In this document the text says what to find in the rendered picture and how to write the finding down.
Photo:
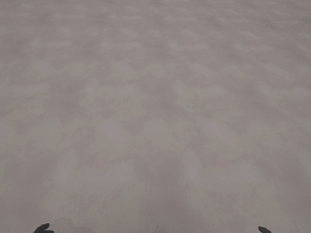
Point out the robot left hand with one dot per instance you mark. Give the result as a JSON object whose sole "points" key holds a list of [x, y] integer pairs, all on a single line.
{"points": [[42, 229]]}

